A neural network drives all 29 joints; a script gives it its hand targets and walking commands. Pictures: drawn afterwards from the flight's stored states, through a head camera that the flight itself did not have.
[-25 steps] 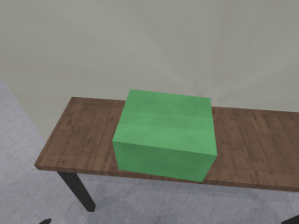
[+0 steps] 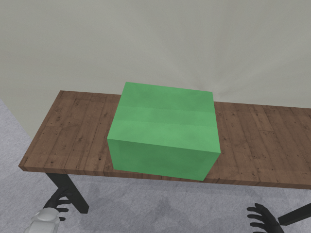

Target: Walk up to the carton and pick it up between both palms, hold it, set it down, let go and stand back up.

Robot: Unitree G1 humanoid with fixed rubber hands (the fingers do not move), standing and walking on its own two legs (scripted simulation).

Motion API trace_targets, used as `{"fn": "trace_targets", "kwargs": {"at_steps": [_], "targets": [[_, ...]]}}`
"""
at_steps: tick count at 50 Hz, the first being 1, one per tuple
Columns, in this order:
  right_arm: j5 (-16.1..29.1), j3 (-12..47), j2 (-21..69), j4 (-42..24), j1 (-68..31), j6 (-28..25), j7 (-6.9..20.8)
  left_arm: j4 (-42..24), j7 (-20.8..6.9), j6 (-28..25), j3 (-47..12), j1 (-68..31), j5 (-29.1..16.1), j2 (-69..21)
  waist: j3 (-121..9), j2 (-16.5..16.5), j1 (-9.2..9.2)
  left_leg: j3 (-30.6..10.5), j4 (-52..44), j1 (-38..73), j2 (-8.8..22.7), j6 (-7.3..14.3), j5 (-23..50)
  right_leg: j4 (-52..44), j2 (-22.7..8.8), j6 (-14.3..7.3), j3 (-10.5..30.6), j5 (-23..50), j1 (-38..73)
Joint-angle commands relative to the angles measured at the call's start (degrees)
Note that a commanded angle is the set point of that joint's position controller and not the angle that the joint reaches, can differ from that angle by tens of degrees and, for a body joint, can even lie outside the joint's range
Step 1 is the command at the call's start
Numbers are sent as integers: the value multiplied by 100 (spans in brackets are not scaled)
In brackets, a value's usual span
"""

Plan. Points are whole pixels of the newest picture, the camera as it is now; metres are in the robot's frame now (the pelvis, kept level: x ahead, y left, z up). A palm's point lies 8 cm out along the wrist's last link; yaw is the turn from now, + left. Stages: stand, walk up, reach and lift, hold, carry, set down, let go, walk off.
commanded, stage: reach and lift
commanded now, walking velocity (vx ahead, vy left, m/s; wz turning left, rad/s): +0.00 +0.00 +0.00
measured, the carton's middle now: (163, 130) +0.44 +0.00 -0.02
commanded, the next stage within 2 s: none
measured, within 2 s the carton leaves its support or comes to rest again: neither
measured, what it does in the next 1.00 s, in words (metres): stands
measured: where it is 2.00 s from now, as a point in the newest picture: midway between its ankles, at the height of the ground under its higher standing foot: outside the picture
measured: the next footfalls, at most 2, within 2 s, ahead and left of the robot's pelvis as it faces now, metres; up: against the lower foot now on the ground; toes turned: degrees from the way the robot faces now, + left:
none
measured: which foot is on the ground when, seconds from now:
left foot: down 0.00-1.00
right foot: down 0.00-1.00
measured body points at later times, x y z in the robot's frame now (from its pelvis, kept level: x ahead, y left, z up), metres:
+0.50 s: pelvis +0.01 +0.00 +0.02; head +0.02 +0.02 +0.47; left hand +0.19 +0.28 -0.05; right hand +0.17 -0.27 -0.04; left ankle +0.03 +0.13 -0.73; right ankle +0.00 -0.11 -0.73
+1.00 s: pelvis +0.01 +0.01 +0.02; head +0.00 +0.02 +0.47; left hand +0.18 +0.27 -0.01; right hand +0.18 -0.24 +0.00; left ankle +0.03 +0.13 -0.73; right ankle +0.00 -0.11 -0.73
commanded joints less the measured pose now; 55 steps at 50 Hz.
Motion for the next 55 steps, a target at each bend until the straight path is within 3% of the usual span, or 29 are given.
{"fn": "trace_targets", "kwargs": {"at_steps": [1,14,23,37,55], "targets": [[155,-168,-1236,-790,53,65,-69,-804,61,63,544,136,116,946,-728,268,65,398,-716,736,-313,-32,1134,-811,12,-114,-161,1441,156],[384,-204,-786,-2161,834,59,-38,-1226,76,-767,452,500,-441,711,-990,139,78,441,-1295,1204,-411,-43,1460,-1336,130,-8,32,1627,70],[401,-363,-629,-2727,1204,50,-102,-1443,81,-1142,260,796,-655,624,-922,96,139,425,-1616,1184,-393,-68,1465,-1641,133,-66,71,1281,88],[698,-351,-330,-3635,1609,25,-67,-2001,230,-1853,27,1218,-1045,422,-757,294,164,289,-1935,1040,-341,-106,1104,-1922,-33,-171,246,661,4],[1215,-212,-182,-4555,1871,-361,-161,-2312,204,-3120,-167,1666,-1601,448,-780,149,110,93,-1887,1082,-347,-92,1400,-1970,-47,-178,390,636,55]]}}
